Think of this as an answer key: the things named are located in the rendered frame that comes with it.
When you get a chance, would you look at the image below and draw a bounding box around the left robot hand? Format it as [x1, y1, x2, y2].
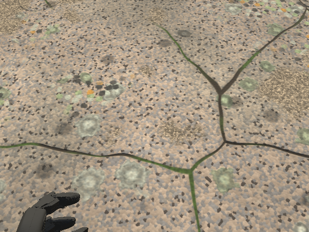
[16, 191, 89, 232]

